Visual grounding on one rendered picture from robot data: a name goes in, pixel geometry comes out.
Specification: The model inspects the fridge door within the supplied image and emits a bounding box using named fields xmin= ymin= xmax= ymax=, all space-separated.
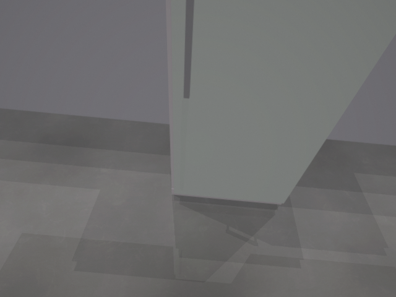
xmin=171 ymin=0 xmax=396 ymax=204

